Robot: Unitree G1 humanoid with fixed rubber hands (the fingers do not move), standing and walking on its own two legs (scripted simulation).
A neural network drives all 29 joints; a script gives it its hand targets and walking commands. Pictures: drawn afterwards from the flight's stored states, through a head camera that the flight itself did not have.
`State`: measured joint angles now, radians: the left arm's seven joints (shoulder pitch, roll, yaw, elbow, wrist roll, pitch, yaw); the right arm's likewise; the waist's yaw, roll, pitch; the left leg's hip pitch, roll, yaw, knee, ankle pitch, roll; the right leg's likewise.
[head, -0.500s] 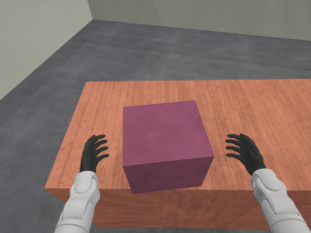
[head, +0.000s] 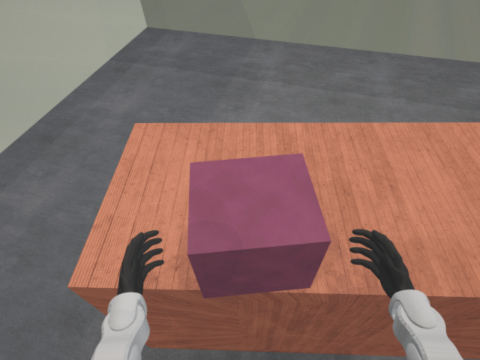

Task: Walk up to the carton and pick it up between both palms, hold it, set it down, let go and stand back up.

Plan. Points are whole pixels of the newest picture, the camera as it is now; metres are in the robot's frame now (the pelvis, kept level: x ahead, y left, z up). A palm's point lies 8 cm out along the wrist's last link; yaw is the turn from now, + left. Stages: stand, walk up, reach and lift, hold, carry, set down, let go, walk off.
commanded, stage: set down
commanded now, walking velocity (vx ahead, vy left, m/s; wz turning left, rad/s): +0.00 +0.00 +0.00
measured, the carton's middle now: (252, 227) +0.36 -0.02 -0.03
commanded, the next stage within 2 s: let go in 0.30 s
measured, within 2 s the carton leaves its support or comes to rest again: neither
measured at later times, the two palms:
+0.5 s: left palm (134, 307) +0.22 +0.20 -0.04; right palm (379, 302) +0.21 -0.22 -0.05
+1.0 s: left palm (130, 312) +0.22 +0.20 -0.05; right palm (373, 305) +0.21 -0.22 -0.05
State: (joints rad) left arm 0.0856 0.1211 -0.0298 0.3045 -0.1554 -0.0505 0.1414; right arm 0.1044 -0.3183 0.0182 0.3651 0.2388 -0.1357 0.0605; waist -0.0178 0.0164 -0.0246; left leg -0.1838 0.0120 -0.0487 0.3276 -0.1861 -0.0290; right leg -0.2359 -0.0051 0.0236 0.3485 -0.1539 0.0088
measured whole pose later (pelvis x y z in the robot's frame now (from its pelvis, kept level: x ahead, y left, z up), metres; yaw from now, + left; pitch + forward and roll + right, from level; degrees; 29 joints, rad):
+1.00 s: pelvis +0.02 +0.01 -0.01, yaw +0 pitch +1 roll +0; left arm 0.15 0.14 -0.04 0.60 -0.06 -0.11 0.03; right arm 0.18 -0.21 0.01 0.57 0.00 -0.14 -0.02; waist -0.01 0.03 -0.10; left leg -0.17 0.01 -0.05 0.46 -0.30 -0.02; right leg -0.21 0.00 0.03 0.45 -0.25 0.02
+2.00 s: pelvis -0.02 +0.03 -0.02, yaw -9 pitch -1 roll +2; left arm 0.17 0.20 0.02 0.48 0.02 -0.07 -0.01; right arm 0.37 -0.21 -0.07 0.79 -0.06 0.05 0.02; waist -0.04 0.01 -0.01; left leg -0.25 0.01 0.12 0.58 -0.33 0.02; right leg -0.37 0.01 0.20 0.62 -0.25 0.06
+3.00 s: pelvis -0.01 +0.04 -0.02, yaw -10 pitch -1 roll +1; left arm 0.20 0.17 0.00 0.44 0.01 -0.08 0.00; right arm 0.26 -0.20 -0.06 0.84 -0.05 0.05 0.02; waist -0.02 0.01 0.01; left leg -0.21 -0.01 0.13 0.58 -0.34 0.03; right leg -0.34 0.00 0.21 0.61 -0.25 0.08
